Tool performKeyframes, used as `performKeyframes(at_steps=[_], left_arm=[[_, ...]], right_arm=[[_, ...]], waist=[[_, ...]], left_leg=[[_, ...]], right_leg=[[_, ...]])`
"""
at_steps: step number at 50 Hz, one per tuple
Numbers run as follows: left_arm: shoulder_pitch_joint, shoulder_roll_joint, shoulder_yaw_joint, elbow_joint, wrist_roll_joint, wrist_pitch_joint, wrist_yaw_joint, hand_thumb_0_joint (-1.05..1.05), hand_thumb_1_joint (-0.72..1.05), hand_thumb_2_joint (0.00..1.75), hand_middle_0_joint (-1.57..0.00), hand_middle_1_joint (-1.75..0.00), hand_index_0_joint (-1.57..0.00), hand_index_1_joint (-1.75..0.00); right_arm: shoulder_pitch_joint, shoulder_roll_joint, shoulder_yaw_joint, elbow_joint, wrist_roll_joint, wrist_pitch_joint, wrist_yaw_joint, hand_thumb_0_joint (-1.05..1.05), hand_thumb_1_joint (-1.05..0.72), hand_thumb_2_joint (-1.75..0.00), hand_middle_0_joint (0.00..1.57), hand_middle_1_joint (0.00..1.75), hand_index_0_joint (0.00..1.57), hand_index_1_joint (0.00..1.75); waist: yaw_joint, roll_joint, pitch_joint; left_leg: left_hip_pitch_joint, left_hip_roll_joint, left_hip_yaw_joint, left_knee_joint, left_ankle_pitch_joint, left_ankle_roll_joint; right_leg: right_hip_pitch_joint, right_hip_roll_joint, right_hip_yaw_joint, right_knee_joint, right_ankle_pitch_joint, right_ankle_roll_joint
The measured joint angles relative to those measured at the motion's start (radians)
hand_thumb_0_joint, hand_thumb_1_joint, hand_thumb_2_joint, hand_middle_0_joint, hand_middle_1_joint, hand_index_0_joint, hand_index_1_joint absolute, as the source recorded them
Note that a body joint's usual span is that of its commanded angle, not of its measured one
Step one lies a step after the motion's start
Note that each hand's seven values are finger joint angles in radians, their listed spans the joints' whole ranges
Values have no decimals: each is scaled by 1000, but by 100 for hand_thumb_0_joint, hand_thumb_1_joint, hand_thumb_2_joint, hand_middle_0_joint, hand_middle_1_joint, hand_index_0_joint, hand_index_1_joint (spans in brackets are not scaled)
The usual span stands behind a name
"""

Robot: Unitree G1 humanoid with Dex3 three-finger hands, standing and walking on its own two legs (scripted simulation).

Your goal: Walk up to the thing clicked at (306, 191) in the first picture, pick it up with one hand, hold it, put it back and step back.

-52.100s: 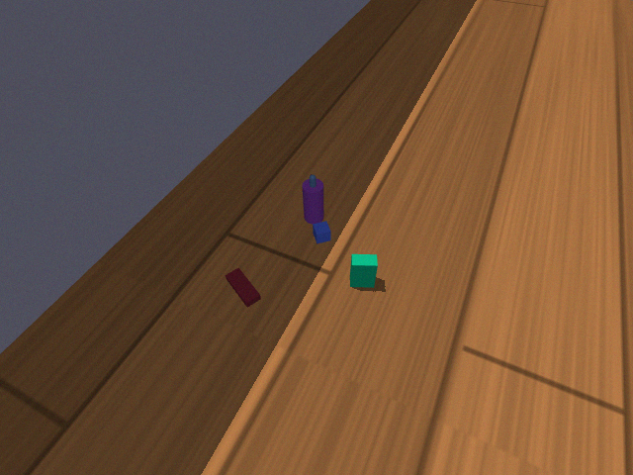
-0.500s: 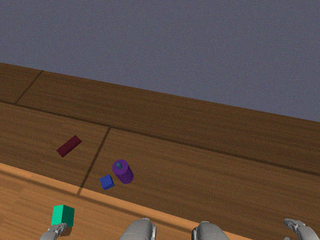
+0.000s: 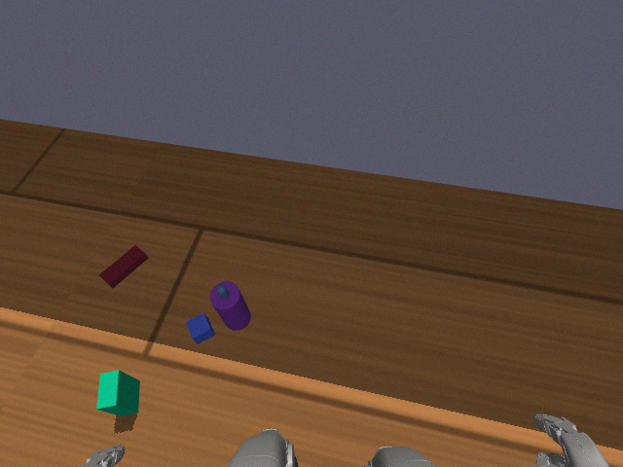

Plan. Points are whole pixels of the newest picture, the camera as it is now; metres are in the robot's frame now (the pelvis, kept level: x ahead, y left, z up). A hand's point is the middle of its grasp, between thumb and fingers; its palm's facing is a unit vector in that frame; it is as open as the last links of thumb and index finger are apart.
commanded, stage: step back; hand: left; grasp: from the side
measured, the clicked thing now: (229, 303) +0.57 +0.29 -0.63
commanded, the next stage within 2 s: none
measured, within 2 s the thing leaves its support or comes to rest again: neither
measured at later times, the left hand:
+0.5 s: hand out of the picture -0.04 +0.29 -0.14, palm faces +0.05 -0.93 -0.38, open 7.4 cm
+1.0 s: hand out of the picture -0.21 +0.25 -0.12, palm faces +0.03 -0.90 -0.44, open 7.4 cm
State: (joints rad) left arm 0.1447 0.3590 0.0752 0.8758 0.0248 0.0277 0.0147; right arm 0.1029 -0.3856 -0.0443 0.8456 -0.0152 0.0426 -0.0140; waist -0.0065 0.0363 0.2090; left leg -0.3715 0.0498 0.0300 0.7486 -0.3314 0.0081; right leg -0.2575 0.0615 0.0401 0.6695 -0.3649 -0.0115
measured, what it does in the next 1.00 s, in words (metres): walks backwards: left foot, then right foot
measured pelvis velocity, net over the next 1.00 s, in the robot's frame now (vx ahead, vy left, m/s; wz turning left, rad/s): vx -0.31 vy -0.02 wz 0.05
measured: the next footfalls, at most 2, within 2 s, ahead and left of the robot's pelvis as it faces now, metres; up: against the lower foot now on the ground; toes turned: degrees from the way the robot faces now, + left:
left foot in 0.32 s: -0.06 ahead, +0.13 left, +0.00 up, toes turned +0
right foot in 0.70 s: -0.22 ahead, -0.15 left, +0.00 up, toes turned +2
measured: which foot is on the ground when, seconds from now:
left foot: down 0.00-0.00, up 0.02-0.30, down 0.32-0.72, up 0.74-1.00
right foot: down 0.00-0.36, up 0.38-0.68, down 0.70-1.00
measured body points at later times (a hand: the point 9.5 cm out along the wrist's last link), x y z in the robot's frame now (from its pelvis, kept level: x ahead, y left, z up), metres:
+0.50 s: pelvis -0.14 +0.01 +0.01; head -0.09 +0.03 +0.46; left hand -0.04 +0.33 -0.11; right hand -0.04 -0.29 -0.09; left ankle -0.10 +0.13 -0.71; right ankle -0.14 -0.13 -0.63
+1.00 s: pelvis -0.31 -0.02 +0.01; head -0.26 -0.03 +0.45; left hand -0.21 +0.30 -0.09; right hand -0.22 -0.34 -0.12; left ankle -0.33 +0.10 -0.69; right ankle -0.26 -0.15 -0.71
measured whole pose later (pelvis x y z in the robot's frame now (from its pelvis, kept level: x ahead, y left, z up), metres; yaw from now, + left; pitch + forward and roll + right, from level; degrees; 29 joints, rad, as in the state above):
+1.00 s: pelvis -0.31 -0.02 +0.01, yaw +3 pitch -2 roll +1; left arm 0.16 0.37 0.06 0.78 0.04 0.04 0.02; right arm 0.20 -0.41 -0.05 0.86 -0.02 0.06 -0.02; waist 0.01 0.01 0.17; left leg -0.33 -0.06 -0.07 0.85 -0.49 -0.01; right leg -0.37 -0.04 0.00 0.68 -0.28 0.00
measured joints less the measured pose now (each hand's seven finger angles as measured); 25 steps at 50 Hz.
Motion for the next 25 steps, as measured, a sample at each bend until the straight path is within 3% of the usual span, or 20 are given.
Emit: performKeyframes(at_steps=[1,4,6,8,14,16,18,20,21,23,25], left_arm=[[2,-8,-3,1,1,-2,-3,1,90,89,-20,-30,-20,-30],[14,-13,-11,-19,2,-5,-10,1,90,89,-21,-30,-20,-30],[16,-19,-12,-33,1,-4,-6,1,90,89,-21,-30,-20,-30],[13,-22,-11,-51,2,-2,-1,1,90,89,-21,-30,-21,-30],[-13,-6,-14,-116,5,0,7,1,90,89,-21,-30,-21,-30],[-21,8,-17,-127,1,8,3,1,90,89,-21,-30,-21,-30],[-31,26,-14,-120,-3,19,2,1,90,89,-21,-30,-20,-30],[-25,28,-7,-94,-4,31,7,1,90,89,-21,-30,-20,-30],[-20,30,-4,-82,-5,36,9,1,90,89,-21,-30,-20,-30],[-7,37,3,-66,-13,39,8,1,90,89,-21,-30,-20,-30],[10,41,10,-60,-14,34,4,1,90,89,-20,-30,-20,-30]], right_arm=[[-8,-4,-2,6,5,7,-1,1,-90,-89,20,30,20,30],[-13,0,-4,18,12,24,-5,1,-90,-89,20,30,20,30],[-2,-5,-1,17,18,19,-7,1,-90,-89,20,30,20,30],[14,-13,4,15,19,11,-9,1,-90,-89,20,30,20,30],[46,-21,5,17,7,8,-8,1,-90,-89,20,30,20,30],[54,-19,1,18,0,0,-2,1,-90,-89,20,30,20,30],[52,2,-4,25,-15,-5,5,1,-90,-89,20,30,20,30],[58,12,3,22,-22,-6,20,1,-90,-89,20,30,20,30],[61,17,6,23,-24,-9,21,1,-90,-89,20,30,20,30],[65,30,12,24,-28,-11,18,1,-90,-89,20,30,20,30],[64,34,13,19,-26,-12,13,1,-90,-89,20,30,20,30]], waist=[[-6,18,1],[15,-2,-13],[24,-6,-24],[27,-8,-33],[21,-18,-25],[12,-28,-22],[20,-73,-5],[12,-71,-12],[6,-68,-16],[5,-74,-29],[10,-73,-37]], left_leg=[[-14,-7,-32,29,-24,1],[-75,-111,-121,282,-182,-5],[-91,-155,-156,397,-189,-10],[-81,-167,-169,426,-189,-21],[41,-107,-114,126,-175,-29],[102,-86,-81,-44,-84,-15],[108,-108,-54,-71,-21,4],[90,-92,-55,-58,-14,15],[87,-81,-59,-67,-2,16],[81,-65,-58,-102,33,13],[69,-51,-56,-129,65,13]], right_leg=[[-4,8,-12,5,3,-8],[-32,-17,9,11,23,-22],[-43,-32,16,-15,53,-19],[-57,-43,16,-35,81,-16],[-114,-68,-16,-26,127,2],[-144,-78,-28,9,127,13],[-169,-90,6,55,90,15],[-208,-26,60,196,-89,9],[-226,10,83,294,-130,6],[-251,58,114,460,-141,2],[-246,72,118,551,-129,12]])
